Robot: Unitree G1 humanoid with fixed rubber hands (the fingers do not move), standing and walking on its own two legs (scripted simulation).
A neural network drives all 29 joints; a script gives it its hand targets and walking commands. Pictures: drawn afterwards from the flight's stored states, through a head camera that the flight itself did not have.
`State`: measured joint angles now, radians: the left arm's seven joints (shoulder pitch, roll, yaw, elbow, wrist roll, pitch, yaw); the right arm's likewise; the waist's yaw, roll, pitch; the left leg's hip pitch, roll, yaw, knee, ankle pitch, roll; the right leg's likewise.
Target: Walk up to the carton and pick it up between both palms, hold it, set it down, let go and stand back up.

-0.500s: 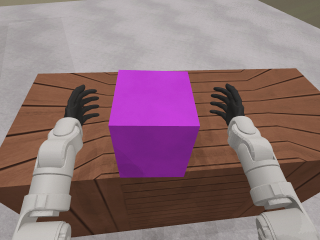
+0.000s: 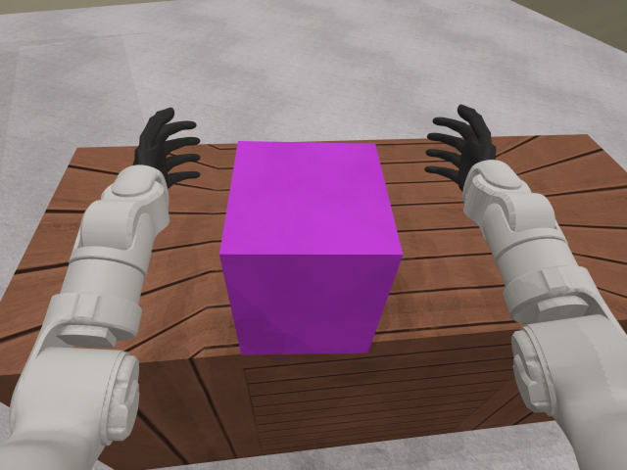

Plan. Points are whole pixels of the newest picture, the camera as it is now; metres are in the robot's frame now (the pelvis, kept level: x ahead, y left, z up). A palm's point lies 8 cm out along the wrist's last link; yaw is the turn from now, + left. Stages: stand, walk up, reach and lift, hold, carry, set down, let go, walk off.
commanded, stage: reach and lift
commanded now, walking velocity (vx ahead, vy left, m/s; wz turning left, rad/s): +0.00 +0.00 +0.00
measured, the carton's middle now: (306, 252) +0.43 +0.00 +0.03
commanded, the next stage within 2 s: none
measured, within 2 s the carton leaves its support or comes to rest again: neither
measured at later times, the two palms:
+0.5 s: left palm (172, 217) +0.43 +0.18 +0.10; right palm (448, 211) +0.43 -0.19 +0.12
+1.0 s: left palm (190, 239) +0.43 +0.17 +0.06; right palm (432, 228) +0.43 -0.18 +0.08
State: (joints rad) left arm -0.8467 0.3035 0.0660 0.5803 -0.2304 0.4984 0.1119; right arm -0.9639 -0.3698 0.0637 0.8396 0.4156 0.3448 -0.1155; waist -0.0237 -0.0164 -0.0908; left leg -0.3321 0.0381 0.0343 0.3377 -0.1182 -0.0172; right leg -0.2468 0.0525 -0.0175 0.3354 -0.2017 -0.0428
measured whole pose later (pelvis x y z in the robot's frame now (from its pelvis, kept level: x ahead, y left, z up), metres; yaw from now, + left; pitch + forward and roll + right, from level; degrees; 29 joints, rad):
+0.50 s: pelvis -0.01 +0.00 +0.00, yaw +0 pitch +13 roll -1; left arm -0.88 0.23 0.07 1.01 -0.20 0.06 0.10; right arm -0.94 -0.28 0.03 1.07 0.32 0.10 -0.08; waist -0.02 -0.01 -0.15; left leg -0.47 0.05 0.03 0.34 -0.09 -0.02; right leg -0.38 0.06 -0.02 0.32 -0.16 -0.05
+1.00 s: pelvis -0.03 +0.01 -0.01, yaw -3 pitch +22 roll -2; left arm -0.95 0.15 0.07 1.16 -0.18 -0.14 0.17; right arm -1.01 -0.27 0.02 1.22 0.28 -0.10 -0.06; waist 0.04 0.01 -0.23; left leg -0.73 0.07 0.05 0.42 -0.08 -0.01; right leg -0.65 0.08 0.00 0.40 -0.14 -0.04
